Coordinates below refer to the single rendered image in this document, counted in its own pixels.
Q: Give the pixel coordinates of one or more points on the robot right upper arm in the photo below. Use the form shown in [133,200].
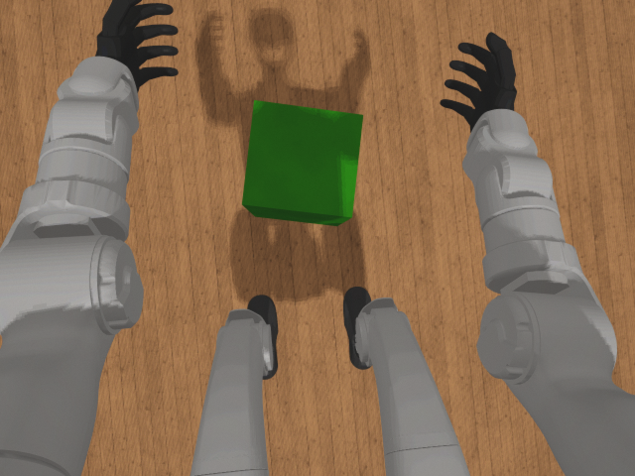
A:
[556,354]

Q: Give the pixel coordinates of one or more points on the right robot forearm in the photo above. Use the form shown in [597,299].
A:
[526,250]

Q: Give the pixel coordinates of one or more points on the left robot hand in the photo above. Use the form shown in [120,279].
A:
[119,38]

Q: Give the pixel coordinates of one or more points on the right robot shin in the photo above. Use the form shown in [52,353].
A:
[379,303]

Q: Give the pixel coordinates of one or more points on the carton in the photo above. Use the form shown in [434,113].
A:
[302,163]

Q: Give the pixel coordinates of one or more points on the robot left upper arm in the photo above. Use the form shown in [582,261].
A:
[62,300]

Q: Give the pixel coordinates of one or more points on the robot left thigh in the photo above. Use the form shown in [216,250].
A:
[231,436]

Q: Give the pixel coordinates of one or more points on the right robot hand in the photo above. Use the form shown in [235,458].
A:
[496,83]

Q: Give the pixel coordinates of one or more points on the left robot forearm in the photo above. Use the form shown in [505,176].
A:
[84,164]

